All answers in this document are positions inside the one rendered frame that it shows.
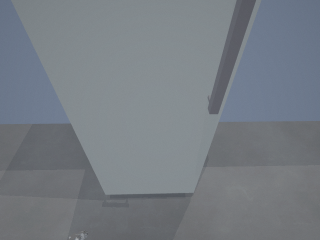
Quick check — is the handle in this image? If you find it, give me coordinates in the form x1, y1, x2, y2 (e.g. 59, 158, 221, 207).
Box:
207, 0, 256, 115

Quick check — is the fridge door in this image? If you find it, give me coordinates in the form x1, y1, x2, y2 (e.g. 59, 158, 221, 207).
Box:
11, 0, 262, 195

